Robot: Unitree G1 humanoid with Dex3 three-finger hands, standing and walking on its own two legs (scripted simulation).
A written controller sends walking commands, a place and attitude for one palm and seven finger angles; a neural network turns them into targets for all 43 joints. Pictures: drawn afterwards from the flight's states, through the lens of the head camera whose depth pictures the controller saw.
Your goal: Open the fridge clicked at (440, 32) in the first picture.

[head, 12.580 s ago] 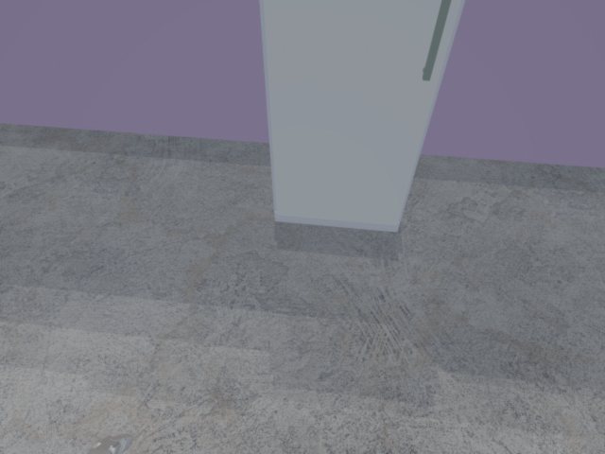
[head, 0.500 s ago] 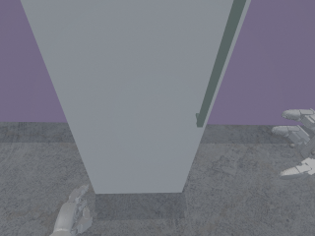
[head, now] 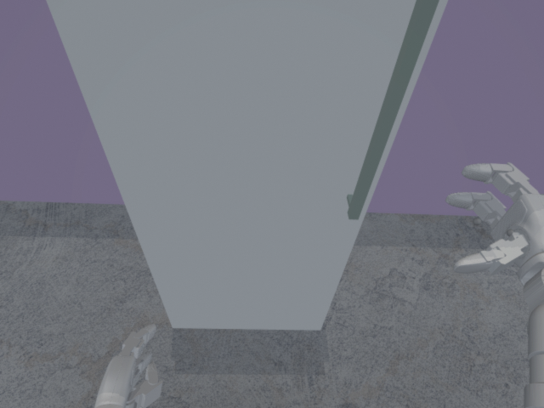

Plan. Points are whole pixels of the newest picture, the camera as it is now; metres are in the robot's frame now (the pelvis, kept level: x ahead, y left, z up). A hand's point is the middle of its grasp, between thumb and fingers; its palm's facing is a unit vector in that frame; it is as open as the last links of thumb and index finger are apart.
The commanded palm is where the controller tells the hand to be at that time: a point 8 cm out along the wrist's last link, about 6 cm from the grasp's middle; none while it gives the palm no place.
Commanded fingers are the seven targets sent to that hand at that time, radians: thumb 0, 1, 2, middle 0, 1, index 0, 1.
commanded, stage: move the hooked fingers beside the handle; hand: right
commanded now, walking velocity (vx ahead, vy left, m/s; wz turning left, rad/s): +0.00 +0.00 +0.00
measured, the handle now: (385, 105) +0.51 -0.14 +0.23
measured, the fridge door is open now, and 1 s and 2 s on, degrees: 0 0 0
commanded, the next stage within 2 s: feel for the door with the fingertips in 1.98 s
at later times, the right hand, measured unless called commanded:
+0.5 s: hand (453, 196) +0.38 -0.23 +0.16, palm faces +0.01 +1.00 -0.03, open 14.0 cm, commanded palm +0.35 -0.29 +0.16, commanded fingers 0.00 0.50 -0.30 0.30 1.20 0.30 1.20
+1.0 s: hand (429, 174) +0.43 -0.21 +0.16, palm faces -0.04 +1.00 -0.02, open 14.0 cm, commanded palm +0.41 -0.27 +0.15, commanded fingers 0.00 0.50 -0.30 0.30 1.20 0.30 1.20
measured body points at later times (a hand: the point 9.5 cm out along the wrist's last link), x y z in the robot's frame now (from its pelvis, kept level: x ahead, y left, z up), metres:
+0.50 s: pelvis +0.01 +0.00 +0.00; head +0.01 +0.02 +0.45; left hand +0.17 +0.25 -0.09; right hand +0.37 -0.29 +0.17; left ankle +0.01 +0.10 -0.74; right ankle +0.01 -0.11 -0.74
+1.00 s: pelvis +0.01 +0.00 +0.00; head +0.03 +0.01 +0.45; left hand +0.11 +0.26 -0.11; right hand +0.42 -0.27 +0.16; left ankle +0.01 +0.10 -0.74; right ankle +0.01 -0.11 -0.74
